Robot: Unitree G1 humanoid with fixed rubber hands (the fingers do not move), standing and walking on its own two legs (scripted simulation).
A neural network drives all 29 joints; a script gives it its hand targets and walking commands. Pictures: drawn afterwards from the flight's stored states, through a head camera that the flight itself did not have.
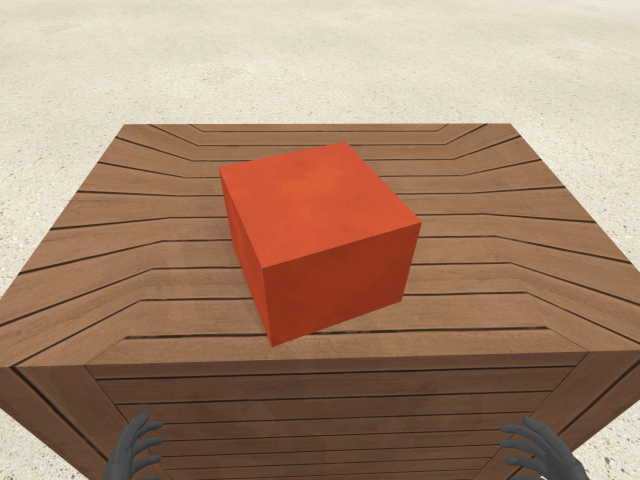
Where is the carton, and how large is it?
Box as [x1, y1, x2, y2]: [218, 142, 421, 346]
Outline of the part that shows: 345,142 218,167 232,243 271,346 401,300 421,221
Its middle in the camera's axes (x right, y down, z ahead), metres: -0.01 +0.00 +0.68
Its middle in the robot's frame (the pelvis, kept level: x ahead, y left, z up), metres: +0.52 +0.02 +0.02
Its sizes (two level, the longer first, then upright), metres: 0.255 0.243 0.186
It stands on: a pedestal, 0.70 m high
